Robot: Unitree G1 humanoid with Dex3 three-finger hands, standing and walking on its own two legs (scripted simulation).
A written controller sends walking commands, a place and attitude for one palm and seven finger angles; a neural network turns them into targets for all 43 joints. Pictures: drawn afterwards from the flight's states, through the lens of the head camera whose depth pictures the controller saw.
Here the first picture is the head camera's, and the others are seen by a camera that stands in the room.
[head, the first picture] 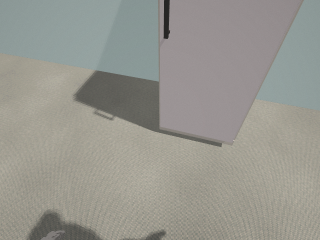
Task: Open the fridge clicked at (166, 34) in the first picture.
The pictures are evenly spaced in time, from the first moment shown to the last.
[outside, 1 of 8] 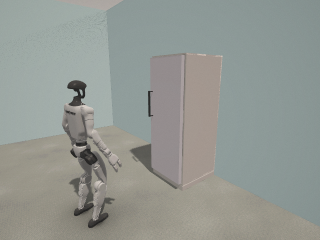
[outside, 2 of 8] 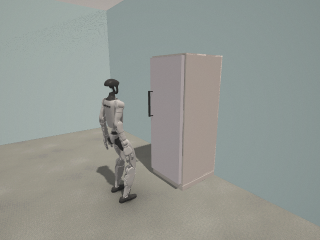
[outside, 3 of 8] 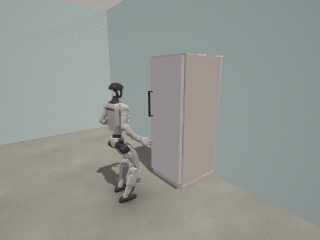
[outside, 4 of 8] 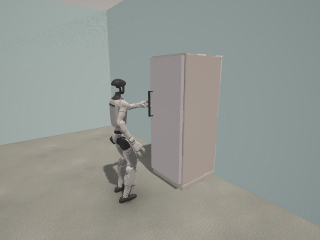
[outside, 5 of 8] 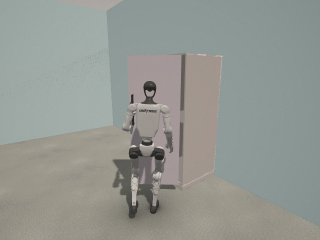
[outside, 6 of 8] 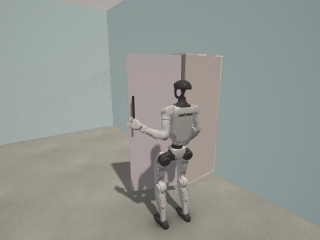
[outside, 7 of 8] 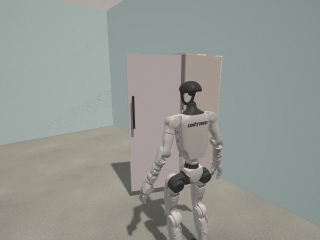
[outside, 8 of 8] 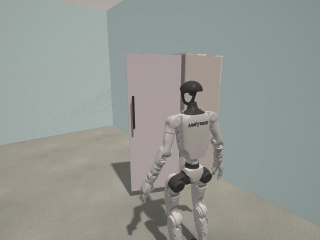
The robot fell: no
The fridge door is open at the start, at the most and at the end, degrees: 0 71 66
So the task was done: yes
